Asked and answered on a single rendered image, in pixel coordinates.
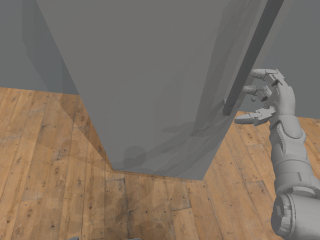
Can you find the robot right hand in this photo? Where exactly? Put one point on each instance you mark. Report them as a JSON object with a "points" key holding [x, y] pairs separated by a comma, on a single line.
{"points": [[282, 100]]}

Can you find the fridge door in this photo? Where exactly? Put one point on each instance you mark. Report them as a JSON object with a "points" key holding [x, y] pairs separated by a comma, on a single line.
{"points": [[153, 74]]}

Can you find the handle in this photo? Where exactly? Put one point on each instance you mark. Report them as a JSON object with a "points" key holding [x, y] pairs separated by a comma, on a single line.
{"points": [[266, 21]]}

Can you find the robot right forearm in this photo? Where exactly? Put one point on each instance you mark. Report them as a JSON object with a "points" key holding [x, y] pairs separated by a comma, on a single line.
{"points": [[289, 157]]}

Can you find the right robot upper arm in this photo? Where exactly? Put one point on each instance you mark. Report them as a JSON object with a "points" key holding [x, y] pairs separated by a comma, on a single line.
{"points": [[296, 217]]}

